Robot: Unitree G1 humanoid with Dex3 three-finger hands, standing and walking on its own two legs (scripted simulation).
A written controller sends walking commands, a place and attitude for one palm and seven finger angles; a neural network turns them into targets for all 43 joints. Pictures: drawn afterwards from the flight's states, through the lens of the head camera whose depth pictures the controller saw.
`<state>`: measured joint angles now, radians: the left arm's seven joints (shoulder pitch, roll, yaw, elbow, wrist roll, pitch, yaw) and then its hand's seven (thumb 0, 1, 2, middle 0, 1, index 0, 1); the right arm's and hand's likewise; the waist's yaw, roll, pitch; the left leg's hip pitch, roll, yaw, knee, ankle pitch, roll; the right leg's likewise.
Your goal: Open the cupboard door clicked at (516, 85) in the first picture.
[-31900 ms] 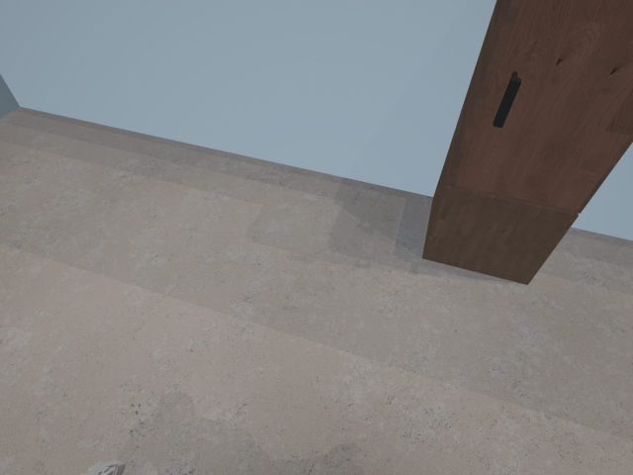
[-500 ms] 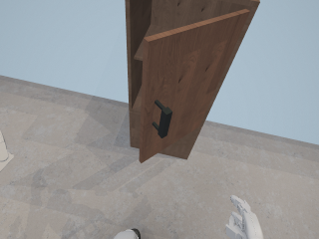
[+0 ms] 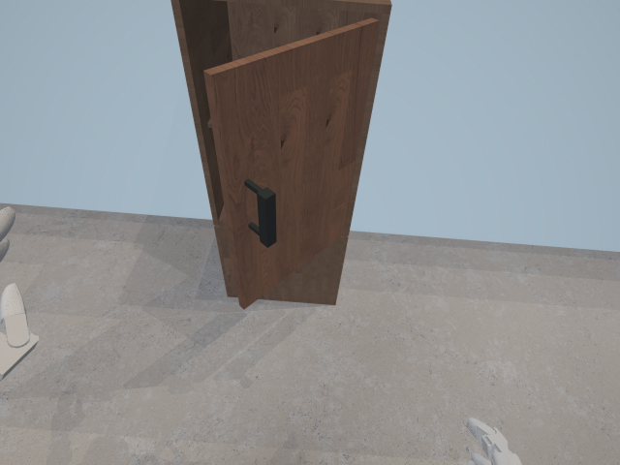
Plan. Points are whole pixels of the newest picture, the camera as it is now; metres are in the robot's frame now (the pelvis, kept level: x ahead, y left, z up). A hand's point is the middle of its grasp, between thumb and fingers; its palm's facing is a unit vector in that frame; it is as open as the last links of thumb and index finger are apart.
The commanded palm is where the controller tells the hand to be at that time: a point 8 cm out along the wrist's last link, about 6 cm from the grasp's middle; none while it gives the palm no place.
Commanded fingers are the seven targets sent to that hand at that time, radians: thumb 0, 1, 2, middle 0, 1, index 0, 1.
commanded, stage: stop stepping back and stand still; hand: left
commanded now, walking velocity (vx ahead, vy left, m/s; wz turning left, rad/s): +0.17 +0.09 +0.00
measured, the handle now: (259, 212) +0.55 +0.10 -0.02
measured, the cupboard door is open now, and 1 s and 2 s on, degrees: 49 49 49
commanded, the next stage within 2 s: let the arm hang, fingers relaxed in 0.72 s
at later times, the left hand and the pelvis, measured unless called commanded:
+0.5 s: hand out of the picture +0.16 +0.29 +0.16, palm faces +0.43 -0.77 -0.47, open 7.4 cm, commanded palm +0.11 +0.32 +0.18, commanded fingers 0.00 0.90 0.90 -0.20 -0.30 -0.20 -0.30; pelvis -0.03 +0.02 +0.00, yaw +1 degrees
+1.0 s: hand out of the picture +0.12 +0.28 -0.08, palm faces +0.05 -0.91 -0.41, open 7.4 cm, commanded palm none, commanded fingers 0.00 0.90 0.90 -0.20 -0.30 -0.20 -0.30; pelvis -0.04 +0.03 +0.00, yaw +3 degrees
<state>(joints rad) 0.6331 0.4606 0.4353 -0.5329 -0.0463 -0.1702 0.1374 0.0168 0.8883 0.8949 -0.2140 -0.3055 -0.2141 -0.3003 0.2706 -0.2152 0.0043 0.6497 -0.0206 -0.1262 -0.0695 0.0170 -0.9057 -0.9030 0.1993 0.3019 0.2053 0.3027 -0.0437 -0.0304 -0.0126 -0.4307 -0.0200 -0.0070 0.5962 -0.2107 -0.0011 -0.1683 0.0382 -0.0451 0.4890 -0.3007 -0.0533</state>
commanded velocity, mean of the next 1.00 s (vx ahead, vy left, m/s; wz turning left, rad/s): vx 0.01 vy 0.01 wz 0.00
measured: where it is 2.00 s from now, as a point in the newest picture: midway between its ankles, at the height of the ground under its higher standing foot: outside the picture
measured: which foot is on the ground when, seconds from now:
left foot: up 0.00-0.14, down 0.16-1.00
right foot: down 0.00-1.00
